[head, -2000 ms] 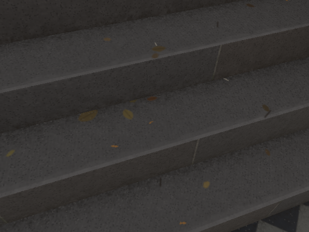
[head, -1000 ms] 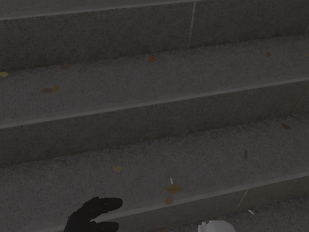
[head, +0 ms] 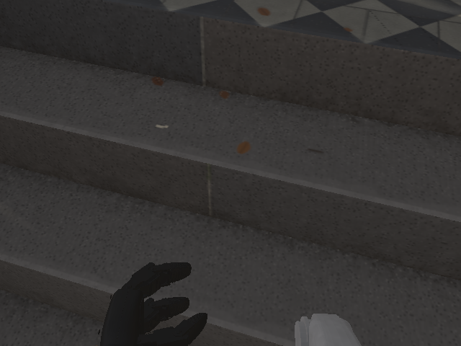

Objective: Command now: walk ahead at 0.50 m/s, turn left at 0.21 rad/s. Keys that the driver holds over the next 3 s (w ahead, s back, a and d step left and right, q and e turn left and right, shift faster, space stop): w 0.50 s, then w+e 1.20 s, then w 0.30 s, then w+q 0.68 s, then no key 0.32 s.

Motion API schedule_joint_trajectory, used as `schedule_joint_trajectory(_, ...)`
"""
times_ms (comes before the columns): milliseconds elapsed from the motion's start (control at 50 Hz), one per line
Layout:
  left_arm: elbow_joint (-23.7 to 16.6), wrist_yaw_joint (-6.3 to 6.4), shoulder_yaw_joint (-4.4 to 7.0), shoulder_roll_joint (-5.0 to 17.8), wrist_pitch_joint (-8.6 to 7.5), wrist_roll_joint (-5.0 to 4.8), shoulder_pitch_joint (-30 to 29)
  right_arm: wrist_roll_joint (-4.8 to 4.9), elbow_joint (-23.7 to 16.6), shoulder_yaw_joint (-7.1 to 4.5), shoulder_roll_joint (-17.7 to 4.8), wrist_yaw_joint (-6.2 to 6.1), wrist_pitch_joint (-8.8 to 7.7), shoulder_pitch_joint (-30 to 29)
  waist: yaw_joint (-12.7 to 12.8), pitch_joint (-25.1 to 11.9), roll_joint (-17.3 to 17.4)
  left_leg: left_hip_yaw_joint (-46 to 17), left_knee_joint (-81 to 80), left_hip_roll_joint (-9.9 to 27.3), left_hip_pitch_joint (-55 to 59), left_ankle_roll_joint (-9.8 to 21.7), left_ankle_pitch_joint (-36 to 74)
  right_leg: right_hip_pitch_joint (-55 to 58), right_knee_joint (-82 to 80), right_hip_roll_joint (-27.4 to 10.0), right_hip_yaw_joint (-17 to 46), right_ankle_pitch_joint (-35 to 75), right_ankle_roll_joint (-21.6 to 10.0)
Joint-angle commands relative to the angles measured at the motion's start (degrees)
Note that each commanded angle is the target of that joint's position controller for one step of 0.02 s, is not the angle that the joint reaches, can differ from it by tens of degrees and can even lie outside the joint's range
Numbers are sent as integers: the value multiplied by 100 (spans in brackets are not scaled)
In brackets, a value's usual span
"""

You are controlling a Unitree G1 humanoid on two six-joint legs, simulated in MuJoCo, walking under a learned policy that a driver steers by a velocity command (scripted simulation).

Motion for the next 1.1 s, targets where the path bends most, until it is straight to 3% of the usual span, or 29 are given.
schedule_joint_trajectory(20, -676, 5, -230, -212, 88, 14, -850, 74, 94, 91, -79, 28, -204, 299, 121, 661, 92, -1282, -2133, 1311, -168, 198, -41, -849, -394, -230, -307, -175, -163)
schedule_joint_trajectory(80, -924, -98, -295, -136, 212, 1, -1423, 163, 31, 31, -305, -340, -52, 664, -258, 225, 302, -1189, -3425, 1374, -52, 617, 1941, 950, -2490, -267, -943, -94, -73)
schedule_joint_trajectory(140, 58, -94, -69, 241, 219, -190, 337, 374, -464, -134, -936, -459, -157, 124, 429, -1438, 693, -74, -2152, 1521, 548, 787, 9028, 4632, -5020, 428, -1332, -1001, -163)
schedule_joint_trajectory(180, 269, -44, 164, 869, 307, -277, 1200, 429, -614, -334, -1385, -280, -332, -25, 999, -2054, 1011, -268, -157, 1863, 1754, 857, 11007, 5335, -6905, 727, -1021, -1515, -107)
schedule_joint_trajectory(200, 491, -50, 341, 1194, 288, -137, 1619, 336, -756, -373, -1218, -150, -435, -167, 1105, -2171, 867, -464, 1229, 1674, 1498, 749, 9928, 5902, -7757, 503, -165, -1765, -293)
schedule_joint_trajectory(220, 806, 48, 555, 1727, 360, -64, 2033, 291, -1108, -347, -615, 87, -529, -151, 967, -1953, -698, -337, 3626, 664, -735, 293, 5064, 6781, -9380, -985, 3081, -1240, -1159)
schedule_joint_trajectory(240, 983, 104, 707, 1720, 497, -76, 1795, -11, -1240, -357, -278, 169, -438, -308, 883, -1745, -1062, -934, 6968, -260, -2090, 23, 1507, 6230, -11299, -1476, 5677, -2314, -1634)
schedule_joint_trajectory(260, 1048, 25, 705, 1569, 347, -143, 1075, -187, -1888, -155, 389, 127, -395, -660, 345, -915, -292, -1257, 8985, -226, -3265, -44, 1503, 5716, -11551, -1622, 5400, -3210, -1461)
schedule_joint_trajectory(300, 1890, -39, 483, 730, 84, -46, 1209, -230, -2303, 205, 899, -31, -246, -1107, -183, 686, 494, -1252, 9268, 90, -4601, 254, 1458, 4691, -10972, -1370, 3361, -2795, -809)
schedule_joint_trajectory(340, 2388, -99, 322, 74, -137, 9, 1542, -75, -2124, 343, 946, -134, -9, -827, -422, 777, 571, -1327, 9393, 117, -4773, 269, 1211, 4660, -11000, -1042, 1947, -842, -466)
schedule_joint_trajectory(400, 2546, -198, 401, 559, -300, -108, 1762, -38, -2396, 431, 831, -201, 135, -1491, -490, 1136, 433, -1054, 7960, 399, -5126, 136, 792, 4647, -11528, -878, 847, 337, -294)
schedule_joint_trajectory(460, 2712, -190, 463, 1108, -525, -189, 2481, 4, -2606, 389, 781, -372, 258, -2243, -157, 764, -126, -58, 8918, 490, -5808, 197, 449, 5583, -12115, -1075, 848, 1540, -540)
schedule_joint_trajectory(500, 2859, -180, 510, 1193, -540, -161, 2980, -39, -2823, 435, 887, -371, 238, -2695, -18, 671, -141, -46, 9269, 871, -6852, 376, -182, 6781, -12222, -1199, 905, 697, -563)
schedule_joint_trajectory(540, 3123, -99, 477, 873, -386, -220, 3768, -119, -3387, 683, 1189, -241, 287, -3832, 389, 611, -199, 571, 8133, 1224, -6804, 361, -514, 7093, -12529, -821, 834, 488, -414)
schedule_joint_trajectory(580, 2983, 62, 492, 962, -274, -188, 3981, -115, -3501, 719, 1032, -24, 357, -4013, 647, 298, -160, 1058, 6700, 1230, -5938, 172, -444, 7358, -13127, -730, 793, 1680, -739)
schedule_joint_trajectory(620, 2717, 124, 476, 877, -168, -269, 3491, 162, -3265, 738, 1194, 33, 345, -3886, 498, -374, -21, 1762, 4228, 632, -2316, 238, -608, 6127, -13302, -597, 194, 5224, -504)
schedule_joint_trajectory(640, 2551, 85, 553, 1371, -317, -174, 3549, 268, -3004, 620, 1132, -17, 328, -2924, 199, -1081, -683, 1489, 4139, 293, -1026, 287, -434, 6405, -12489, -983, 252, 8538, -543)
schedule_joint_trajectory(660, 2415, 18, 709, 1939, -454, -211, 3420, 285, -2705, 381, 647, -146, 434, -1733, -409, -1857, -1047, 1276, 3790, 111, -436, 321, -684, 7195, -11432, -1190, 332, 10020, -572)
schedule_joint_trajectory(680, 2265, -175, 845, 2250, -629, -435, 2903, 192, -2496, 192, 122, -204, 477, -810, -1021, -2394, -1158, 759, 2778, 242, 442, 389, -380, 7383, -10205, -1209, 401, 10171, -488)
schedule_joint_trajectory(700, 2022, -384, 855, 2008, -771, -518, 2660, 33, -2130, -23, -343, -320, 415, -176, -1131, -2699, -714, -828, 2152, 1086, 1647, 725, -1154, 5886, -8577, -739, 516, 8514, -311)
schedule_joint_trajectory(720, 1665, -520, 828, 1596, -770, -505, 2442, -172, -2150, -258, -973, -381, 449, 138, -1368, -2897, 741, -3998, -28, 2655, 2213, 1443, -1493, 4312, -5731, 424, 505, 3846, -28)
schedule_joint_trajectory(740, 1424, -518, 909, 1470, -698, -149, 2133, -44, -2262, -342, -1021, -354, 521, -618, -1135, -3029, 820, -5369, -1337, 2875, 1503, 1487, -2496, 3825, -2533, 773, 1083, 1136, 177)
schedule_joint_trajectory(760, 1006, -435, 835, 834, -528, 3, 1943, 51, -2050, -299, -761, -278, 459, -1493, -383, -2139, 395, -4786, -1400, 2991, 734, 1293, -3159, 2980, -1328, 355, 1044, 1363, 238)
schedule_joint_trajectory(800, 542, -216, 575, 338, -304, 196, 1577, 91, -1118, -84, 87, -265, 198, -1530, 197, -170, -321, -2922, -918, 2669, -646, 752, -2685, 1864, -1135, 82, 753, 1193, -25)
schedule_joint_trajectory(840, 573, -219, 317, -73, -95, 46, 1923, -102, -409, 139, 781, -243, 68, -1210, 682, 422, -171, -1527, -1107, 2476, -1242, 381, -1085, 1579, -766, 71, 892, 1135, -164)
schedule_joint_trajectory(900, 469, -159, 233, -74, 95, -209, 1633, -74, -47, 123, 461, -186, -213, -824, 706, 767, 21, -255, -1686, 2522, -1093, 194, 34, 973, -1318, 77, 1009, 943, -158)
schedule_joint_trajectory(980, -3, 119, 225, 22, 319, -115, 414, -40, 308, 30, -192, -38, -464, -161, 538, 832, 110, 173, -2461, 2661, 186, 296, 7, -813, 723, 251, 759, -239, -290)
schedule_joint_trajectory(1060, -539, -47, 239, 418, 434, -64, -754, -37, 281, -33, -326, -132, -361, 135, 295, 688, 93, 1047, -2991, 2109, 511, 76, -505, -362, -1839, 2, -11, -223, -148)
schedule_joint_trajectory(1100, -733, -228, 65, 208, 549, -179, -1271, 84, 245, -98, -650, -344, -266, 499, 19, 388, 586, 1349, -4065, 2251, 1062, 377, 600, 538, -3320, -378, -821, -684, -248)
Next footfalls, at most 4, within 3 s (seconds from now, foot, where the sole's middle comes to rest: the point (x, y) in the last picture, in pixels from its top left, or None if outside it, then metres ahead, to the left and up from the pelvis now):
0.20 right None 0.25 -0.11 -0.58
0.68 left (202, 265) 0.56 0.09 -0.39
1.20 right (335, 150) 0.74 -0.20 -0.20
1.72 left None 1.07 -0.24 -0.01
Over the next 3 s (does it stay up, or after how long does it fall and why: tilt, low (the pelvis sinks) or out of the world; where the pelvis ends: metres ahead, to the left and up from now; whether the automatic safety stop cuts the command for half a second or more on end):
stays up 1.50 -0.60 0.77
